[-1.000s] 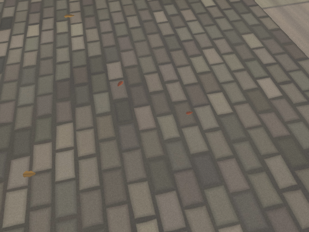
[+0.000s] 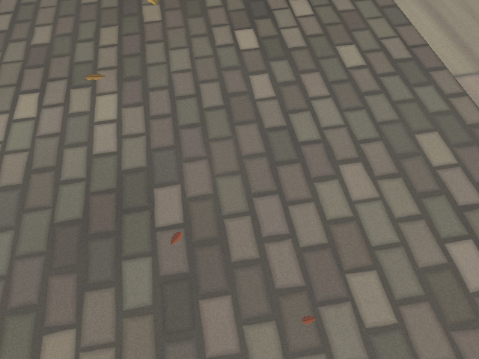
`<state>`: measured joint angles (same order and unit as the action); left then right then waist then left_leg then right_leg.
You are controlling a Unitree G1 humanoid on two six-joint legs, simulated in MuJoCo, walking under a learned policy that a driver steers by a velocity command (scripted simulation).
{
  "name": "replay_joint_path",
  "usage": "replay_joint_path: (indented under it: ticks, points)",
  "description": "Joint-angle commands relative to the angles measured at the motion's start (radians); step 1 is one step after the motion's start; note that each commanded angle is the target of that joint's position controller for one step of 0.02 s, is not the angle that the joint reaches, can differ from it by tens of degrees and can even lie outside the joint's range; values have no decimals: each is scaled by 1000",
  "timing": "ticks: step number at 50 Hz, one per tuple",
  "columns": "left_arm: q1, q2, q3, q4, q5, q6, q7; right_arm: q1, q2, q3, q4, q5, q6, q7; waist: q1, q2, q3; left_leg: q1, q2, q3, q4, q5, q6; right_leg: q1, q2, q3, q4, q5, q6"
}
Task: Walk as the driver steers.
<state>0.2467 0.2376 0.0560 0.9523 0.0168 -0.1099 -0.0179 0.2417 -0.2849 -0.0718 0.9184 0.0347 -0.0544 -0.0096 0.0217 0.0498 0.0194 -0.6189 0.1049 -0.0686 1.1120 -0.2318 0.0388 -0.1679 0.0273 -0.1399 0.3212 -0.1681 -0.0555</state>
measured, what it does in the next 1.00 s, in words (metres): walks ahead, turning left: left foot, then right foot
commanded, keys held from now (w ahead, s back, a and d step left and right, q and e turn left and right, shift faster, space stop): w+q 0.80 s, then w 0.20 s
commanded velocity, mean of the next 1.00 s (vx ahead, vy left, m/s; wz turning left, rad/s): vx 0.50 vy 0.00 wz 0.51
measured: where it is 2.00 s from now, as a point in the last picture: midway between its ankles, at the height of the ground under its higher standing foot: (158, 193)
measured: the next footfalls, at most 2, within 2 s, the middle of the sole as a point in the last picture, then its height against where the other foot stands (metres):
left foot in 0.32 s outside the picture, level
right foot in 0.80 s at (243, 298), level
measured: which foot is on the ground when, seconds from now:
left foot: up 0.00-0.30, down 0.32-0.80, up 0.82-1.00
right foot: down 0.00-0.30, up 0.32-0.78, down 0.80-1.00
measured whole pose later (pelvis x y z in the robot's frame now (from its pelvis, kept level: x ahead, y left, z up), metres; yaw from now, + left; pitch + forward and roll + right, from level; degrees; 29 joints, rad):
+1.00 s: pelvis +0.57 +0.13 +0.00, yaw +32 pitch +2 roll -1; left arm 0.27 0.26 0.06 0.83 0.01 -0.10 -0.02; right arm 0.25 -0.29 -0.07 0.71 0.02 -0.04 -0.01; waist 0.03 0.04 0.01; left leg -0.56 0.04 -0.07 1.10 -0.34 0.02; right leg -0.24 0.03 -0.04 0.38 -0.18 -0.03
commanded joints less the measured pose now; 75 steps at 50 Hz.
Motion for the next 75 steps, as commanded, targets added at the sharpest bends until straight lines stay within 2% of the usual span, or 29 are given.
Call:
replay_joint_path:
  ticks: [1, 10, 13, 15, 16, 17, 18, 19, 21, 22, 25, 31, 36, 39, 40, 41, 42, 43, 44, 46, 54, 59, 62, 63, 64, 65, 66, 69, 75]
  points:
    - [-41, 128, 27, -45, 6, -19, 16, 29, -31, -14, -52, -8, 8, 0, -34, -113, 16, -77, 38, -53, -75, 143, -14, 2, -273, 120, -207, 210, -128]
    - [75, 182, 45, -16, -23, 25, 45, -241, 0, 8, -188, -15, -1, 59, 46, -76, 85, -128, -2, 93, -458, 238, 23, 247, -320, -41, -147, 351, -91]
    - [43, 221, 57, -35, -31, 50, 53, -200, -43, -12, -216, -12, 4, 75, -12, -124, 23, 7, -81, 174, -469, 89, 74, 304, -330, -81, 19, 772, -59]
    - [8, 238, 60, -51, -35, 66, 58, 25, -123, -57, -174, -5, 6, 69, -145, -131, -104, 327, -165, 203, -528, 86, 131, 230, -290, -110, 343, 910, -20]
    - [15, 221, 51, -69, -23, 59, 59, 182, -206, -94, -137, -6, 15, 46, -209, -43, -196, 628, -95, 40, -571, 91, 182, 7, -245, -113, 638, 643, 26]
    - [119, 47, 1, -118, 11, 28, 37, 165, -308, -107, -137, -1, 11, 36, -76, 221, -268, 970, 160, -511, -639, 1, 367, -458, -31, -26, 997, -346, 88]
    - [26, 115, 6, -145, -35, -23, 19, 211, -245, -85, -165, -16, 0, 39, -138, 128, -400, 1059, 236, -786, -806, -114, 422, -600, 14, 212, 1123, -436, 73]
    - [-82, 161, 19, -175, -72, -48, 10, 177, -184, -69, -160, -25, -12, 37, -157, 72, -263, 986, 208, -641, -825, -44, 358, -692, -44, 235, 1105, -343, 42]
    - [-99, 159, 23, -166, -33, -56, 22, 29, -112, -48, -191, -19, -22, 37, -66, -60, -117, 676, 125, -404, -827, 157, 289, -583, -124, 228, 923, -204, 32]
    - [-76, 173, 33, -162, -22, -43, 23, -15, -90, -38, -210, -28, -23, 34, -29, -50, -98, 571, 99, -345, -847, 241, 279, -503, -146, 234, 872, -176, 41]
    - [-75, 140, 32, -181, -5, -6, 26, -11, -118, -42, -218, -23, -25, 19, 1, -44, -60, 431, 64, -261, -889, 350, 278, -443, -147, 206, 725, -127, 86]
    - [-288, 89, 9, -258, -10, -5, 16, 77, -152, -54, -206, -13, -10, -6, -79, 19, -20, 342, -31, -161, -871, 250, 188, -353, -54, 168, 282, 258, 115]
    - [-336, 144, 24, -299, -25, -23, -2, 132, -138, -51, -191, -8, 4, -11, -88, 53, -24, 479, 26, -300, -754, 164, 163, -329, -30, 211, 158, 187, 81]
    - [-168, 190, 50, -263, -19, -41, 0, 93, -114, -42, -214, -14, 11, -14, 7, 84, -94, 481, -16, -319, -587, 278, 119, -92, -32, 192, 99, 126, 19]
    - [-17, 240, 65, -248, 1, -45, 7, 75, -64, -22, -238, -25, 6, -9, 79, 21, -224, 368, -71, -252, -344, 213, 81, 164, -173, 314, 136, 102, -46]
    - [117, 325, 87, -215, 16, -33, 10, 222, 5, -1, -256, -7, -5, -8, 40, -273, -380, 20, -215, -115, 5, -195, 0, 539, -411, 744, 90, -45, -217]
    - [133, 257, 74, -199, -15, -26, 1, 253, -68, -5, -239, 8, -10, -10, 45, -329, -372, -145, -165, -124, 166, -358, -12, 558, -463, 965, 1, -289, -247]
    - [84, 178, 53, -213, -23, -18, 2, 163, -137, -22, -234, 7, -7, -8, 68, -210, -217, -195, -121, -128, 220, -272, -18, 431, -412, 823, -24, -351, -198]
    - [31, 152, 42, -219, -14, -8, 2, 84, -138, -22, -249, -7, -4, -9, 60, -133, -126, -174, -86, -85, 207, -198, -19, 292, -362, 678, -34, -263, -162]
    - [-26, 117, 25, -211, 0, -2, 0, 22, -107, -23, -271, -22, -6, -2, 13, -126, -26, -103, -37, -73, 98, -122, -12, 87, -284, 509, -84, -73, -144]
    - [23, 197, 44, -164, -38, 6, 6, -125, -14, 19, -321, -30, -25, 18, 18, -126, -9, 44, -21, 37, -386, 128, -41, -29, -216, 285, -163, 176, -160]
    - [113, 222, 49, -134, -53, 30, 11, -225, -57, 7, -352, -13, -44, 35, 37, -146, -2, 153, -73, 37, -575, 178, -43, 22, -248, 336, -95, 121, -126]
    - [110, 199, 39, -133, -46, 40, 16, -62, -121, -29, -306, -21, -51, 25, -67, -138, -83, 455, -86, 51, -661, 151, 5, -28, -197, 316, 93, 194, -65]
    - [92, 139, 16, -156, -30, 34, 14, 93, -184, -50, -288, -43, -51, 12, -142, -66, -200, 691, 63, -86, -644, 141, 65, -159, -132, 261, 353, 89, -21]
    - [188, 44, -13, -186, -28, 18, 17, 179, -272, -69, -274, -58, -35, 7, -122, 202, -333, 986, 316, -454, -697, 41, 196, -492, -15, 152, 705, -312, 44]
    - [178, 120, 4, -182, -52, 11, 20, 210, -209, -56, -259, -51, -32, 11, -141, 202, -337, 953, 326, -615, -775, -122, 231, -610, -34, 240, 878, -420, 46]
    - [119, 178, 23, -195, -63, 13, 20, 161, -156, -37, -257, -38, -35, 13, -134, 137, -212, 859, 293, -488, -794, -147, 200, -668, -76, 255, 939, -345, 41]
    - [58, 153, 31, -207, -44, 42, 19, 1, -63, -8, -252, -44, -44, 21, -51, 93, -49, 571, 188, -213, -891, 25, 153, -578, -153, 241, 863, -168, 47]
    - [-16, 88, 19, -256, -37, 77, 3, -17, -105, -34, -203, -48, -63, 6, -19, 14, 3, 500, 174, 42, -973, 264, 157, -561, -165, 236, 678, 44, 75]
Over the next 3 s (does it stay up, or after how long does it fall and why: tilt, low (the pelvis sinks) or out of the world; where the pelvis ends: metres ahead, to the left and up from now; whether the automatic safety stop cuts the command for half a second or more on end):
stays up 1.52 0.31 -0.01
